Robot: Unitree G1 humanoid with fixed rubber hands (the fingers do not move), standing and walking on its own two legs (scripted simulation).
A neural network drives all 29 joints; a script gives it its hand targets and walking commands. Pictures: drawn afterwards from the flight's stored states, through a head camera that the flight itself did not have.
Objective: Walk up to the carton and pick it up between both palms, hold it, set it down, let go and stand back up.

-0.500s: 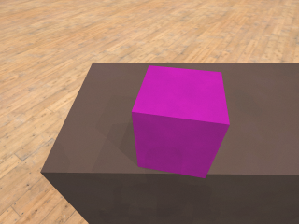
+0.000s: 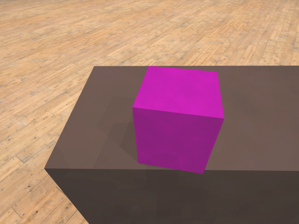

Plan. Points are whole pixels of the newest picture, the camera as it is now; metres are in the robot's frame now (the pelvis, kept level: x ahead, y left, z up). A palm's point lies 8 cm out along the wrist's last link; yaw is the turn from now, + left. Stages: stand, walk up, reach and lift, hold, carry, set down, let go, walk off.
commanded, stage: stand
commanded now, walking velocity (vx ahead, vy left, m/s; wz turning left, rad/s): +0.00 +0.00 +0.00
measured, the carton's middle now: (175, 119) +0.43 -0.04 +0.07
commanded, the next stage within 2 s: none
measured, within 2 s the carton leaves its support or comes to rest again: neither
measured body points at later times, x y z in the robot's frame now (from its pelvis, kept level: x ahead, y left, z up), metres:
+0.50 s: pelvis -0.01 +0.00 +0.00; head -0.04 +0.00 +0.45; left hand +0.03 +0.28 -0.14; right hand +0.06 -0.27 -0.13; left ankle +0.03 +0.12 -0.74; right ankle +0.01 -0.12 -0.74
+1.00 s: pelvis -0.01 -0.01 +0.00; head -0.04 +0.00 +0.45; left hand +0.03 +0.28 -0.14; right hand +0.06 -0.27 -0.13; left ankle +0.03 +0.12 -0.74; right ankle +0.01 -0.12 -0.74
